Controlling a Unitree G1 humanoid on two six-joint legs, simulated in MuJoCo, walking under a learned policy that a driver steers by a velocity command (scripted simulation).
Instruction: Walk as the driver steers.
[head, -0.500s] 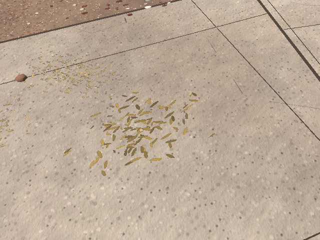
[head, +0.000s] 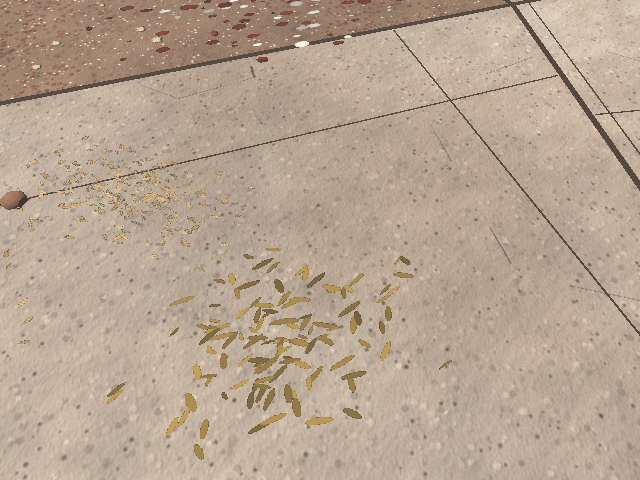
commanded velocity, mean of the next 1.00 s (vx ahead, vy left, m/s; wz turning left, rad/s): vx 0.43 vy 0.00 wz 0.26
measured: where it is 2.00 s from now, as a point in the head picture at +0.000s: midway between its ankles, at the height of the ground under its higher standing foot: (342, 417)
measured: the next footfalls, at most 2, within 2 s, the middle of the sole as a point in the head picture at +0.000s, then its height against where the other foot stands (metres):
right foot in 0.38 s outside the picture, level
left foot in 0.90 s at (282, 412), level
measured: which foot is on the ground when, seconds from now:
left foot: down 0.00-0.38, up 0.40-0.88, down 0.90-1.00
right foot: up 0.00-0.36, down 0.38-0.90, up 0.92-1.00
